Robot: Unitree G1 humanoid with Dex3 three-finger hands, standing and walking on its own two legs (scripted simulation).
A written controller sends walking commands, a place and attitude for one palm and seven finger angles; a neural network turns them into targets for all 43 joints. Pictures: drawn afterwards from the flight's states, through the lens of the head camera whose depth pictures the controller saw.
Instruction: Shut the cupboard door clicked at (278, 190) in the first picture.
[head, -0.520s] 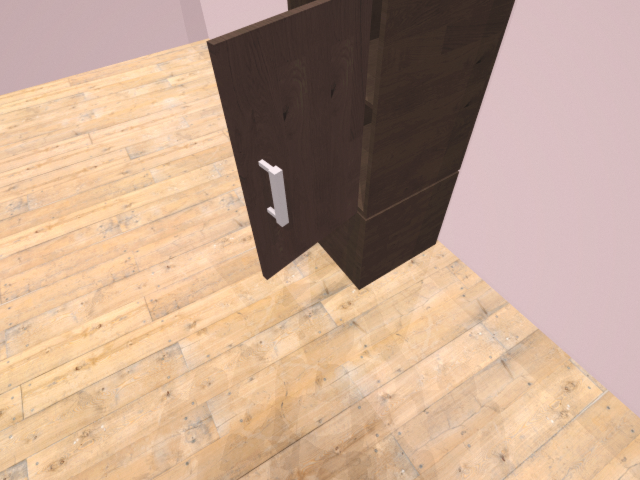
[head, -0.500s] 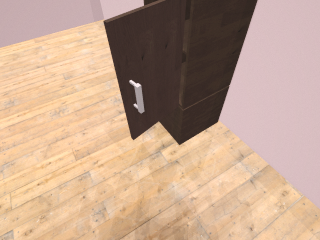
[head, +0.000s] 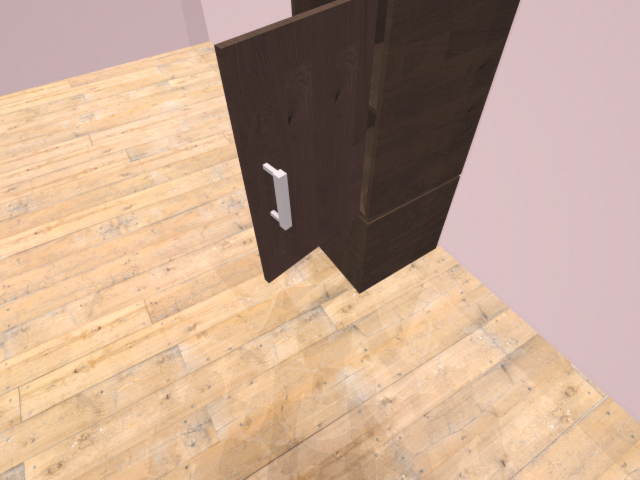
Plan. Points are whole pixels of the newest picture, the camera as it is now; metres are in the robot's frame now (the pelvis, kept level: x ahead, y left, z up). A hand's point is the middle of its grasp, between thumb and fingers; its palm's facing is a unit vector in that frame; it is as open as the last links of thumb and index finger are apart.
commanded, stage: look at it before walking up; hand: left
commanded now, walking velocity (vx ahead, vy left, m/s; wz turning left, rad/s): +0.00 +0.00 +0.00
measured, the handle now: (277, 197) +0.63 +0.13 -0.06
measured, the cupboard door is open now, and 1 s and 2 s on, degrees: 100 100 100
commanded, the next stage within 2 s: walk around to get in front in 0.32 s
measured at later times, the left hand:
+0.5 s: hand out of the picture +0.06 +0.23 -0.16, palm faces -0.01 -0.95 -0.31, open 7.4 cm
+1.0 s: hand out of the picture +0.09 +0.18 -0.18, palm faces -0.18 -0.94 -0.30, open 7.4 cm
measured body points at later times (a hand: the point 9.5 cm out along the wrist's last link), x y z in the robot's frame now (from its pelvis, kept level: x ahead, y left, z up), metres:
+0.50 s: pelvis +0.00 +0.00 +0.00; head +0.02 -0.01 +0.45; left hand +0.06 +0.28 -0.14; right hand +0.06 -0.27 -0.15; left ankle -0.01 +0.14 -0.75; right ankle -0.03 -0.08 -0.75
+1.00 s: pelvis -0.03 -0.02 -0.03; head +0.01 -0.06 +0.42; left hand +0.10 +0.23 -0.16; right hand -0.06 -0.28 -0.20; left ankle -0.02 +0.14 -0.73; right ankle -0.04 -0.11 -0.75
